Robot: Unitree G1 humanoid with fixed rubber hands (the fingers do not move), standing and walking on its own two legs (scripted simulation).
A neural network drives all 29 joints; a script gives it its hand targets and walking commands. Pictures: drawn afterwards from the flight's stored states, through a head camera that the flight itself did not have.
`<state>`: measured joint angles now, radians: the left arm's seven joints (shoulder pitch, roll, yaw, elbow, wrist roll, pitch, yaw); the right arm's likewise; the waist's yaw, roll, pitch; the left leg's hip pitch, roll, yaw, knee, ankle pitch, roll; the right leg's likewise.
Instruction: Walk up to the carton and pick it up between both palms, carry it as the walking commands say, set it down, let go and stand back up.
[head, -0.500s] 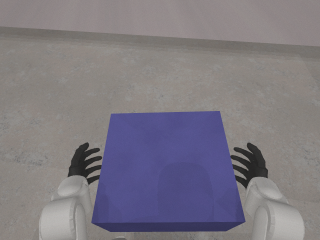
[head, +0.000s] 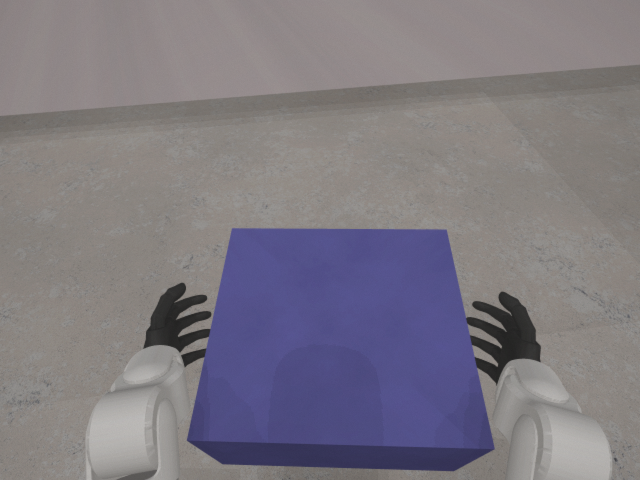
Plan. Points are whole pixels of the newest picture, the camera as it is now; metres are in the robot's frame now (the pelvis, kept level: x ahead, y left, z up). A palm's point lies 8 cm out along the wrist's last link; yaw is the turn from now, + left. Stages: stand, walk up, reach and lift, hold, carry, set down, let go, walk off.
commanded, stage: carry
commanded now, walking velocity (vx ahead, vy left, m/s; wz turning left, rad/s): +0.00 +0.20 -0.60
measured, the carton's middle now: (337, 343) +0.31 +0.00 +0.01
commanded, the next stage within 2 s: none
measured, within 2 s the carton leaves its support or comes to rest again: neither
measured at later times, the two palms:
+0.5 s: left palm (114, 348) +0.25 +0.23 +0.10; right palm (476, 458) +0.16 -0.12 +0.11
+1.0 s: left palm (102, 316) +0.29 +0.26 +0.10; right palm out of the picture +0.09 -0.05 +0.11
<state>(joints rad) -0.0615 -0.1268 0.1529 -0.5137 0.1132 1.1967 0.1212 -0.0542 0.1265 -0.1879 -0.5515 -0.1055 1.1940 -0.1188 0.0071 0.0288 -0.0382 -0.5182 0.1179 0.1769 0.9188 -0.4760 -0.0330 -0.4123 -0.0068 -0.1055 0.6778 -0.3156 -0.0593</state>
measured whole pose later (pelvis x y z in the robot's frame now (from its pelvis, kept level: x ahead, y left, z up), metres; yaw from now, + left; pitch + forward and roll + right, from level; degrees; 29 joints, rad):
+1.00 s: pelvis -0.01 +0.24 +0.01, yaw -36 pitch +3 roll +0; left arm -0.01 -0.13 0.17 -0.59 0.13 1.23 0.13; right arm -0.04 0.13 -0.15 -0.51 -0.10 1.16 -0.10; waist 0.02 -0.04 -0.05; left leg -0.36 0.13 0.20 0.57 -0.24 -0.01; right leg -0.58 -0.07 -0.04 1.02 -0.48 0.04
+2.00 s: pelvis +0.11 +0.39 +0.01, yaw -57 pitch +3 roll -1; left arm -0.01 -0.13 0.14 -0.56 0.13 1.22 0.14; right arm -0.03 0.13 -0.16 -0.53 -0.11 1.19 -0.10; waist -0.01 0.00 -0.07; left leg -0.38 0.04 0.24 0.60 -0.27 0.09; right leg -0.38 -0.12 -0.11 0.59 -0.27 0.03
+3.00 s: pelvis +0.11 +0.40 +0.00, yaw -57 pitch +3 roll -1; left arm -0.02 -0.13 0.15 -0.55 0.13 1.20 0.12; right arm -0.06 0.13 -0.17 -0.51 -0.13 1.18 -0.09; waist 0.00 0.02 -0.06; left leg -0.41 0.05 0.26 0.65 -0.30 0.10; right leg -0.41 -0.16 -0.12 0.64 -0.26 0.07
